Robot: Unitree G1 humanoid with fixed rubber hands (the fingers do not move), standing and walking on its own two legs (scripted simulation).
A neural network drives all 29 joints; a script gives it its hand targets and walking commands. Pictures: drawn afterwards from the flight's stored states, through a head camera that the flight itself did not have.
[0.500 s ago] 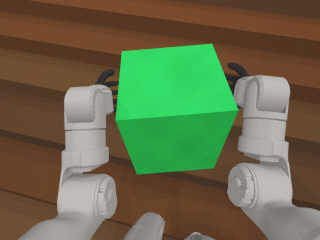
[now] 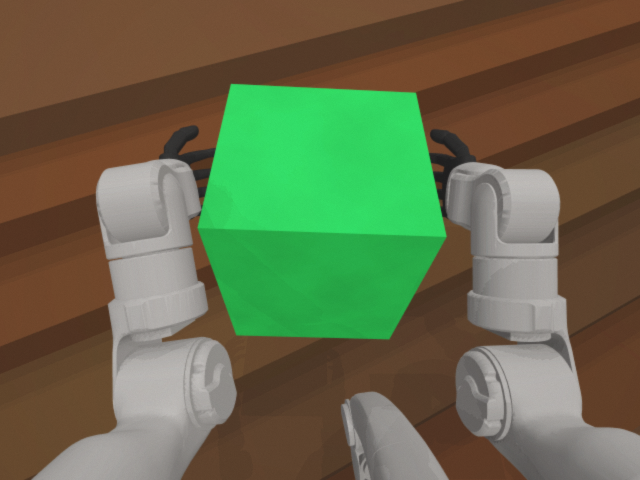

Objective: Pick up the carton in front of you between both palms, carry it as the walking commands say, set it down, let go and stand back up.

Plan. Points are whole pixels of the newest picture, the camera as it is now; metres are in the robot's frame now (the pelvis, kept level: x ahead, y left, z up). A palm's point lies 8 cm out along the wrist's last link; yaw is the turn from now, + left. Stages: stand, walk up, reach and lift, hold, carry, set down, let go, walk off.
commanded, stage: carry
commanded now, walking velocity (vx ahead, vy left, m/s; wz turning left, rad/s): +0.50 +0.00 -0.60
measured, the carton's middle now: (318, 224) +0.39 -0.05 +0.08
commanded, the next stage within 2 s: none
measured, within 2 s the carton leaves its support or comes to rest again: neither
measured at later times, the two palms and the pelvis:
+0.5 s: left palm (245, 37) +0.75 +0.01 +0.15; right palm (425, 38) +0.69 -0.28 +0.14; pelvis +0.34 -0.07 +0.03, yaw -18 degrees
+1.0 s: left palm out of the picture +1.12 -0.22 +0.42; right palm out of the picture +1.02 -0.50 +0.43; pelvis +0.73 -0.21 +0.23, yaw -28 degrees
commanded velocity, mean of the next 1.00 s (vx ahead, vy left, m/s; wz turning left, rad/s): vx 0.50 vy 0.00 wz -0.22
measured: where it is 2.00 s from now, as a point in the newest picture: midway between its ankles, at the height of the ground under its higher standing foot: (330, 31)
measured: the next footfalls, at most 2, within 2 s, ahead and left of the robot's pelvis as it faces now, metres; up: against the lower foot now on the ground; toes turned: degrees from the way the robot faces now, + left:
right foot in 0.04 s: +0.11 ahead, -0.13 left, +0.00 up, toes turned -10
left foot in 0.46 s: +0.49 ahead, -0.02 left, +0.23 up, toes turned -11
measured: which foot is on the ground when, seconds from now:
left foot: down 0.00-0.22, up 0.24-0.44, down 0.46-0.80, up 0.82-1.00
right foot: up 0.00-0.02, down 0.04-0.54, up 0.56-0.78, down 0.80-1.00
